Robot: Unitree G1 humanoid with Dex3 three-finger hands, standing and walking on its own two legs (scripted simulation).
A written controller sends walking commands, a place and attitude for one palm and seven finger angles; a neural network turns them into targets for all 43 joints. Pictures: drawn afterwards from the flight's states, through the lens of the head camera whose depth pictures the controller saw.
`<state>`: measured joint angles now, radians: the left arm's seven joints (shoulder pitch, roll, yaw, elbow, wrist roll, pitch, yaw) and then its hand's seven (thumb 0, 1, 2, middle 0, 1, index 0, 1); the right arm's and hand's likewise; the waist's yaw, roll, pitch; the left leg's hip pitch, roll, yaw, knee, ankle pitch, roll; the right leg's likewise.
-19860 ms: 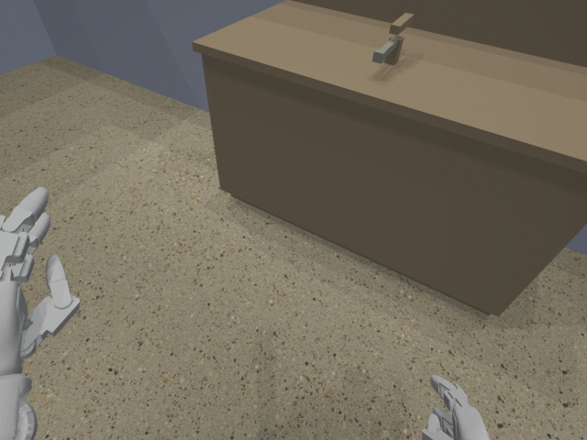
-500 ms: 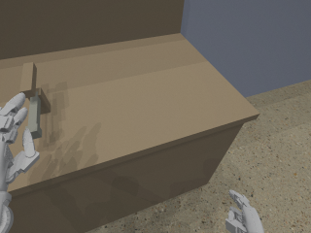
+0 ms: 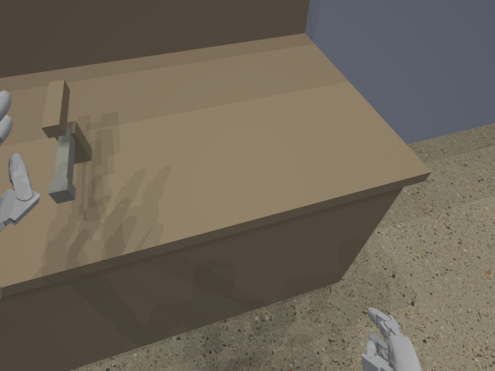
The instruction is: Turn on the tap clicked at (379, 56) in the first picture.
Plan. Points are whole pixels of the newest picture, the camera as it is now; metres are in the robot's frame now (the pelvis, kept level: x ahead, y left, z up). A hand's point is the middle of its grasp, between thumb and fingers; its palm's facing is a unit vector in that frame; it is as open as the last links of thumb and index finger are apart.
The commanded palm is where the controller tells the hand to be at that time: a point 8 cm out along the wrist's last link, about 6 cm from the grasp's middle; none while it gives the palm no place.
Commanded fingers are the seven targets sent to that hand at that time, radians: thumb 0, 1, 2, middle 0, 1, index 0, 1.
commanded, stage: come to a stop and stand still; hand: left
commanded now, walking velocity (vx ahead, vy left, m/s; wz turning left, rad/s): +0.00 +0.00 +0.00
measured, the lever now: (62, 191) +0.34 +0.35 +0.08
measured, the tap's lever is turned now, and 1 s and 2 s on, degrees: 0 0 0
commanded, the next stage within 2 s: look again from close up in 1.24 s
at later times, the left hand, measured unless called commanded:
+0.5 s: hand (2, 200) +0.25 +0.33 +0.18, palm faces +0.40 -0.86 -0.32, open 7.4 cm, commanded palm +0.18 +0.36 +0.18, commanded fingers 0.00 0.90 0.90 -0.20 -0.30 -0.20 -0.30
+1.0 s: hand out of the picture +0.24 +0.38 +0.17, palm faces +0.38 -0.85 -0.36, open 7.4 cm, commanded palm +0.19 +0.41 +0.18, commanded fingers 0.00 0.90 0.90 -0.20 -0.30 -0.20 -0.30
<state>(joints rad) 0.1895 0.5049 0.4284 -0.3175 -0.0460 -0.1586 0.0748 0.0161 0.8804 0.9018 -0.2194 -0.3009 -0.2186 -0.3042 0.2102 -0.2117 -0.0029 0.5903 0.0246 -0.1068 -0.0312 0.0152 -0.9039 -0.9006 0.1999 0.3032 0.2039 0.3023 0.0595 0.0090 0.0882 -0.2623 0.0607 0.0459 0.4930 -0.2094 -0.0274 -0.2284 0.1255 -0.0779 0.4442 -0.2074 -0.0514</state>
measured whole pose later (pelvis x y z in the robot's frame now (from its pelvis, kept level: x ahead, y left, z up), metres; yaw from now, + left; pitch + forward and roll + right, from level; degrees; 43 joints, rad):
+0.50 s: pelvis +0.02 +0.08 +0.00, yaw -1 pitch -1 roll -2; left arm 0.34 0.36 0.36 -0.46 -0.04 -0.19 0.12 0.02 0.89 0.90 -0.21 -0.30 -0.21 -0.30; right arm 0.19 -0.21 0.03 0.57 0.01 -0.13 -0.02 0.02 -0.90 -0.90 0.20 0.30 0.20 0.30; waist 0.03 -0.01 0.04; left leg -0.22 -0.03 0.08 0.47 -0.24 0.08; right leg -0.19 0.05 -0.02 0.41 -0.21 -0.03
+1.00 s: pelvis +0.02 +0.13 +0.00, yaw -1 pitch -1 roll -2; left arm 0.45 0.38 0.39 -0.56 -0.06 -0.18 0.11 0.01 0.89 0.90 -0.21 -0.30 -0.21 -0.30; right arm 0.19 -0.19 0.03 0.55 0.02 -0.07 0.00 0.02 -0.90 -0.90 0.20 0.30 0.21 0.30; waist 0.03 -0.02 0.05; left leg -0.29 -0.05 -0.01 0.57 -0.27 0.01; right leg -0.23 0.02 -0.04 0.51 -0.26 0.00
